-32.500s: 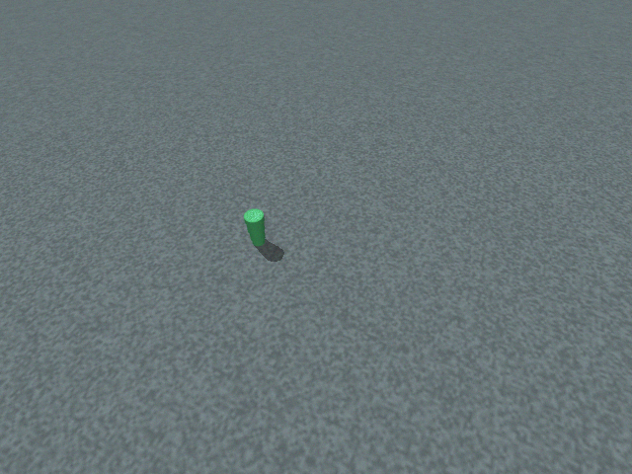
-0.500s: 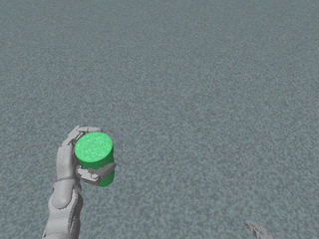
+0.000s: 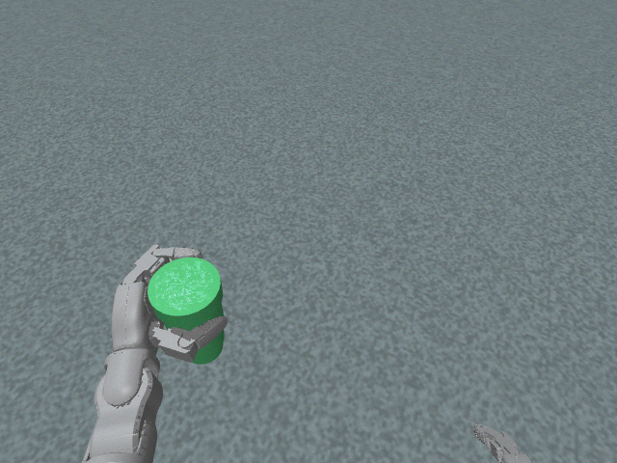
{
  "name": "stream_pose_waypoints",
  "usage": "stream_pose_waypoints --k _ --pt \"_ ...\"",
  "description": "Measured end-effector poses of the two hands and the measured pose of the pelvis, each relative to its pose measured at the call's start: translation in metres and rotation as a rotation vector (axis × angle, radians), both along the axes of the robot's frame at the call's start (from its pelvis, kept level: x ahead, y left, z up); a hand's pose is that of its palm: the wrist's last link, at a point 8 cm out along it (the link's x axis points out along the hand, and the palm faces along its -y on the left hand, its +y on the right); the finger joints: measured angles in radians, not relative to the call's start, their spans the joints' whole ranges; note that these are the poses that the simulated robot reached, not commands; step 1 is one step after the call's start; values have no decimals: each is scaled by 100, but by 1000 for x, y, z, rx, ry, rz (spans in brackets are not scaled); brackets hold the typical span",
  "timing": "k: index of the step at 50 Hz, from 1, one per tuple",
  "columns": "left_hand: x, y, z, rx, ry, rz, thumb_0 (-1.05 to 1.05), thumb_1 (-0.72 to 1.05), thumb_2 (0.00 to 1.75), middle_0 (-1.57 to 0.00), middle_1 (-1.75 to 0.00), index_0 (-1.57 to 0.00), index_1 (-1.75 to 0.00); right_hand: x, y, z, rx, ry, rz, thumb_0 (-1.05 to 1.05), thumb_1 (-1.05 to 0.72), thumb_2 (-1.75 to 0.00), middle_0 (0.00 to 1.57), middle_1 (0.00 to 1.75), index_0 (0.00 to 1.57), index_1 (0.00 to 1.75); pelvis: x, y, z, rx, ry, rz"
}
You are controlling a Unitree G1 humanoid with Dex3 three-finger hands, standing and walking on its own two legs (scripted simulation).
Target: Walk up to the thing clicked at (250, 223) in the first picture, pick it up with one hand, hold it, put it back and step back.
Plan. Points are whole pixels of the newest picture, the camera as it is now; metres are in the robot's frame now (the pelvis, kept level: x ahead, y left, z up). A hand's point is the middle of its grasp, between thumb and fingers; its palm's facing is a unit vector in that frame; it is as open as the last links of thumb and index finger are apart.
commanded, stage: hold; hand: left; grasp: from the side
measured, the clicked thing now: (195, 319) +0.33 +0.17 +0.01
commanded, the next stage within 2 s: crouch in 0.16 s
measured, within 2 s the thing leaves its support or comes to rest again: neither
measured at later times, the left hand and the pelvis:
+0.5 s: hand (190, 314) +0.33 +0.18 +0.02, palm faces +0.18 -0.98 +0.02, open 10.8 cm; pelvis -0.01 +0.00 -0.01, yaw +0 degrees
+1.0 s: hand (215, 349) +0.39 +0.20 -0.22, palm faces +0.19 -0.98 +0.00, open 10.8 cm; pelvis -0.04 +0.00 -0.20, yaw -3 degrees
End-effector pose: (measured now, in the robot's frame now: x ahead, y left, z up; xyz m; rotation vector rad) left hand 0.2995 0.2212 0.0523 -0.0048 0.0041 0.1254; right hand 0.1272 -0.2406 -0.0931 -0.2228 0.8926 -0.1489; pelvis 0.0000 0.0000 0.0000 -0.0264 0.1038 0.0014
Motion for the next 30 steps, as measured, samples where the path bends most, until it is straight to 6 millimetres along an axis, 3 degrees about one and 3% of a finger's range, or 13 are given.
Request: stream_pose_waypoints --k 19,24,30 --pt "1 4 -3 3 3 13 1 -45 107 -74 -102 -64 -103 -6 3 -2 7 9 3 1 -92 -91 20 30 20 30 -5 2 -1 0 3 0" --pt "0 4 -26 -22 34 47 1 -45 107 -74 -102 -65 -102 -11 0 -9 3 24 7 1 -90 -90 20 30 20 30 -10 1 -8 1 33 -1" --pt "4 9 -74 -16 59 70 1 -45 107 -74 -102 -65 -103 -21 -8 -32 -23 76 22 0 -89 -90 20 30 20 30 -19 -2 -30 1 117 -1"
